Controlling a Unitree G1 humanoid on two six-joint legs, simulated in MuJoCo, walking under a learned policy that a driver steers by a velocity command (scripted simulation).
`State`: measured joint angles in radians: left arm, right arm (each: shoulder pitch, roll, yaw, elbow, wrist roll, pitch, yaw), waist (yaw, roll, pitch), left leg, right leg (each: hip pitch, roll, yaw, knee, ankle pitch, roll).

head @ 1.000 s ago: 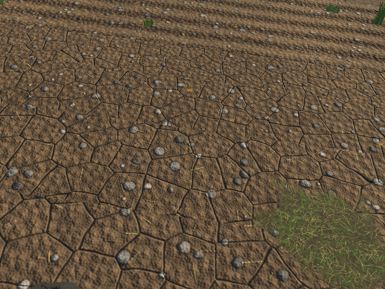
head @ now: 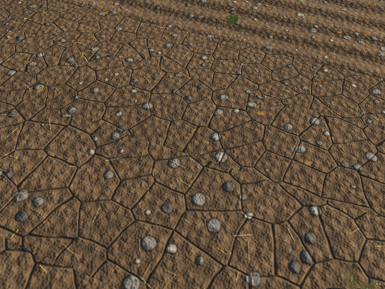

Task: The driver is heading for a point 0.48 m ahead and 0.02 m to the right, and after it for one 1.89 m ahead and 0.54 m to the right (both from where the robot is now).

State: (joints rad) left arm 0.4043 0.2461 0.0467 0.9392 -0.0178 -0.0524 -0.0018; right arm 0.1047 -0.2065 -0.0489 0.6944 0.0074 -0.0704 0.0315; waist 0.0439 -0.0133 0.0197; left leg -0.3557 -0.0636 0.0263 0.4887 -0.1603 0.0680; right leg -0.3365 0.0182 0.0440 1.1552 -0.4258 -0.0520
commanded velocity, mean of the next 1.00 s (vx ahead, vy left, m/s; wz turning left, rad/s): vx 0.37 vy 0.00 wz -0.01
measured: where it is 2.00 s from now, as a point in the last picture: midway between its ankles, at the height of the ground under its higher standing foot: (221, 278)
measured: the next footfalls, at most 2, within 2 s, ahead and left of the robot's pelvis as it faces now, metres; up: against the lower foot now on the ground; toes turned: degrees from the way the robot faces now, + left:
right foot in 0.30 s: +0.22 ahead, -0.17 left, +0.00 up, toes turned +0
left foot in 0.88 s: +0.60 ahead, +0.07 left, -0.18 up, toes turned -2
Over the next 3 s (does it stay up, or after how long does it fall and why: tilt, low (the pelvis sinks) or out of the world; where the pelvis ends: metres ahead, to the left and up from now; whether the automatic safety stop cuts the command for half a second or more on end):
stays up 0.61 -0.10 -0.18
